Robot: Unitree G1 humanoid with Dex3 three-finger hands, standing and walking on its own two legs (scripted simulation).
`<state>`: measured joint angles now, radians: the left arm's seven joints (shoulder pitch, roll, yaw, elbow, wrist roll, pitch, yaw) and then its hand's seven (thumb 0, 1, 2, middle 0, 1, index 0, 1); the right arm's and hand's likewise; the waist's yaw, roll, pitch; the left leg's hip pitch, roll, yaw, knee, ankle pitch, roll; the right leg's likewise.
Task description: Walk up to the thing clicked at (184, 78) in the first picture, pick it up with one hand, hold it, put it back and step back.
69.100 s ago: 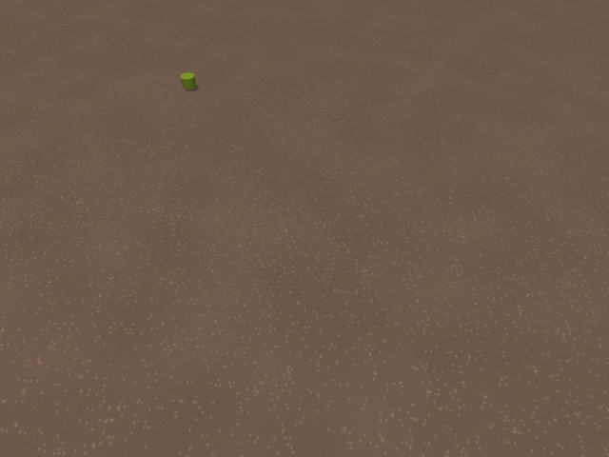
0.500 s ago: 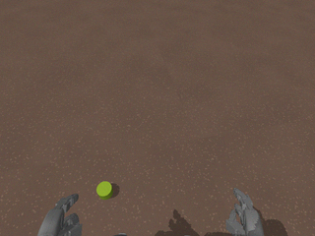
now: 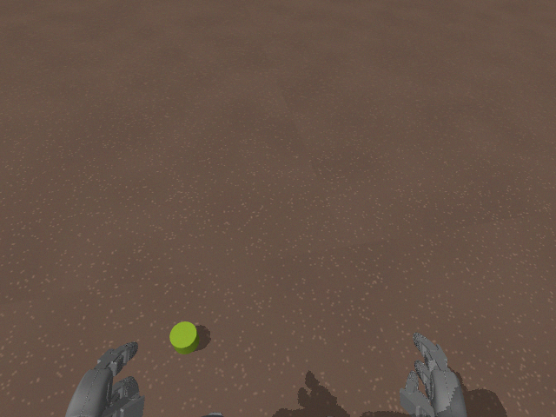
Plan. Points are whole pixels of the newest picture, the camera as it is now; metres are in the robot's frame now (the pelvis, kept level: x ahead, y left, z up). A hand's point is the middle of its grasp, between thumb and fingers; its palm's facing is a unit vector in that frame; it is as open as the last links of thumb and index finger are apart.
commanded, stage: home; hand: left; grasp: from above
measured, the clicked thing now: (184, 337) +0.47 +0.28 -0.68
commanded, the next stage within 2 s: stand in 0.18 s
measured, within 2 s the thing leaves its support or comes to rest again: neither
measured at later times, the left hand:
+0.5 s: hand out of the picture +0.13 +0.23 -0.09, palm faces +0.03 -0.94 -0.34, open 7.4 cm
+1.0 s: hand out of the picture +0.02 +0.24 -0.10, palm faces +0.05 -0.94 -0.33, open 7.4 cm
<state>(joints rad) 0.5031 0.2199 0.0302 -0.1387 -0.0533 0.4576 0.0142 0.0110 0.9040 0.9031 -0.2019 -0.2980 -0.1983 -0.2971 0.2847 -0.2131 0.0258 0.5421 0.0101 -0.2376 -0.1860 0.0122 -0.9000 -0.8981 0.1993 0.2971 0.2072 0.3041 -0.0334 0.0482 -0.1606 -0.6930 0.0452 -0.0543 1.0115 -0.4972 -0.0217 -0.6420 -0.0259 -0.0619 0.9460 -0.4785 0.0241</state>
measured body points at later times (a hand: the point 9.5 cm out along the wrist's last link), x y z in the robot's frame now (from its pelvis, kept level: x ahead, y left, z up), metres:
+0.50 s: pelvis -0.02 +0.00 +0.02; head +0.01 +0.01 +0.47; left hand +0.12 +0.28 -0.07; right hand +0.11 -0.27 -0.09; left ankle +0.00 +0.13 -0.68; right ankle +0.00 -0.14 -0.68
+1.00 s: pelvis -0.01 +0.00 +0.06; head -0.01 -0.01 +0.51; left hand +0.02 +0.29 -0.08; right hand +0.07 -0.27 -0.08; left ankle +0.00 +0.13 -0.68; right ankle +0.00 -0.14 -0.68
